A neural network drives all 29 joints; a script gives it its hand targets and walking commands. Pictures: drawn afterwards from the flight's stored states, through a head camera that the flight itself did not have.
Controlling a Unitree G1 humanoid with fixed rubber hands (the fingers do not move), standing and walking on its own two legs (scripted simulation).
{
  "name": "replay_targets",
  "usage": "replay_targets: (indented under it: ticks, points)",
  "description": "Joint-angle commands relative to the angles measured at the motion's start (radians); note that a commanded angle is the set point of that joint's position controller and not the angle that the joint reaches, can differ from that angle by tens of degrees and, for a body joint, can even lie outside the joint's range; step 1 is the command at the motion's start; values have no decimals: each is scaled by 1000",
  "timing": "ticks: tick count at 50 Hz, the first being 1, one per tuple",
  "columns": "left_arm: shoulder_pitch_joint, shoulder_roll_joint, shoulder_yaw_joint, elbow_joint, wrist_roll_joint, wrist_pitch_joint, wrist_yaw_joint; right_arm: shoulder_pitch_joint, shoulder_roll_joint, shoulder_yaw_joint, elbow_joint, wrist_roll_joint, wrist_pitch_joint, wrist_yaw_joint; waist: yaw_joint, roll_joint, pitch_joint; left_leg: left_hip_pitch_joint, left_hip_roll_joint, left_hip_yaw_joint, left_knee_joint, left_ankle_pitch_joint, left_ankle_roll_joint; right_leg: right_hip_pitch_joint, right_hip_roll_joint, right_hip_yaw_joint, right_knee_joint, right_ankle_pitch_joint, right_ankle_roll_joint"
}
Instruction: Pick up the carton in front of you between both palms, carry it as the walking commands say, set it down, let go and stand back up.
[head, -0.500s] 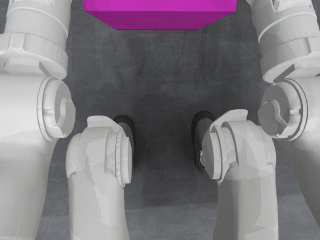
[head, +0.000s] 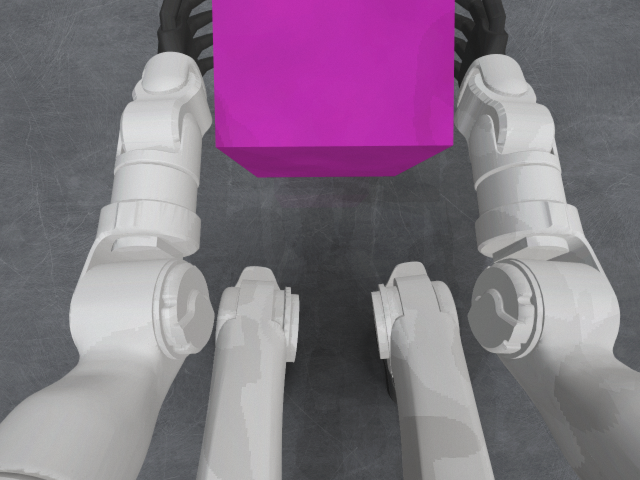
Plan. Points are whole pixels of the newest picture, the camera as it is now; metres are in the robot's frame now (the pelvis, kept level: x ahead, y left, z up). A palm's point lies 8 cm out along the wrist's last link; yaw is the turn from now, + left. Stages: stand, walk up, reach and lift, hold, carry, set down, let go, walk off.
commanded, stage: reach and lift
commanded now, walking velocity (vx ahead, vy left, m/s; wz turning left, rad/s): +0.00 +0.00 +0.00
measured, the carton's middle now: (328, 81) +0.55 +0.00 -0.16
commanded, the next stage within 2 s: none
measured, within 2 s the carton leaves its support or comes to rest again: neither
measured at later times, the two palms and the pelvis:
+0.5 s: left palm (104, 27) +0.50 +0.15 +0.06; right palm (580, 26) +0.49 -0.15 +0.06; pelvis +0.01 +0.00 +0.11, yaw +0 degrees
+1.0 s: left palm out of the picture +0.44 +0.15 +0.22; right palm out of the picture +0.44 -0.15 +0.22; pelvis +0.06 +0.00 +0.25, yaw +1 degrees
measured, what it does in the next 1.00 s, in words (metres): rises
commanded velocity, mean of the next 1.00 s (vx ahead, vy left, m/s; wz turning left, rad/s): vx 0.00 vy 0.00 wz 0.00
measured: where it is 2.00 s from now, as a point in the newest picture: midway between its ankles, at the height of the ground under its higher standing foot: (328, 370)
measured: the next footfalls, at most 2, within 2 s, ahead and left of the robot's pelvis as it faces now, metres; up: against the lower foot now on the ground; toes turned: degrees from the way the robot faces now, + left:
none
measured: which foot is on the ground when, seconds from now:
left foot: down 0.00-1.00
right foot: down 0.00-1.00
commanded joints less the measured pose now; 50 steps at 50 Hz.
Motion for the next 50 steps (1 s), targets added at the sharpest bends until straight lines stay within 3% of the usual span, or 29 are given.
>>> replay_targets:
  ticks: [1, 4, 8, 14, 20, 26, 39, 50]
  points:
    - [-593, -1074, -320, 4, -29, -6, -281, -631, 1035, 345, 12, 18, 10, 285, -21, 34, -1026, 510, -49, 189, -277, 191, 59, 505, 56, -198, -269, 197, -66]
    - [-589, -1061, -239, 47, 29, -5, -289, -623, 1024, 268, 49, -41, 13, 297, -18, 36, -993, 511, -48, 185, -343, 136, 61, 502, 54, -197, -329, 143, -71]
    - [-595, -1061, -202, 44, 61, -1, -293, -646, 1033, 253, 39, -59, 17, 308, -7, 29, -1055, 576, -51, 184, -407, 123, 62, 549, 53, -199, -393, 123, -71]
    - [-601, -1135, -280, -42, 29, 26, -300, -653, 1106, 346, -40, -16, 43, 320, 1, 19, -1278, 736, -57, 196, -479, 180, 55, 713, 59, -206, -464, 183, -60]
    - [-516, -1226, -403, -134, -32, 59, -314, -549, 1187, 459, -114, 38, 74, 333, -1, 25, -1400, 881, -60, 192, -541, 289, 46, 851, 63, -200, -525, 285, -50]
    - [-362, -1277, -467, -161, -52, 56, -315, -395, 1228, 522, -142, 53, 69, 334, -5, 25, -1319, 958, -62, 171, -619, 358, 39, 941, 64, -177, -607, 356, -49]
    - [-80, -1313, -475, -137, -10, 1, -295, -113, 1262, 537, -108, 15, 15, 320, 1, 14, -1054, 1174, -57, 106, -863, 354, 49, 1137, 58, -112, -855, 345, -62]
    - [131, -1334, -539, -191, -1, -19, -294, 106, 1282, 598, -150, 5, -5, 324, -1, 15, -913, 1431, -37, 59, -1086, 409, 60, 1399, 35, -66, -1079, 401, -73]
